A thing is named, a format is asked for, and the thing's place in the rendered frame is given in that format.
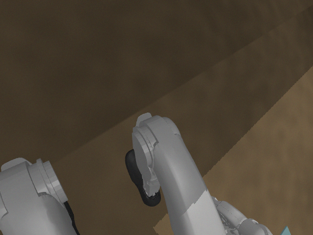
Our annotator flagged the right robot foot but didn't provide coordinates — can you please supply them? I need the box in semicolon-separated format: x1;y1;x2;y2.
125;149;161;207

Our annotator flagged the right robot arm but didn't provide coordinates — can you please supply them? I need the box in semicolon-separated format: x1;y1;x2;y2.
238;218;273;235

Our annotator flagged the left robot foot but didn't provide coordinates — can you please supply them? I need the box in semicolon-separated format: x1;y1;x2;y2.
64;201;80;235

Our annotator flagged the right robot hand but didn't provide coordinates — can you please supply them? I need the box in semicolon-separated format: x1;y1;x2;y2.
211;196;247;235

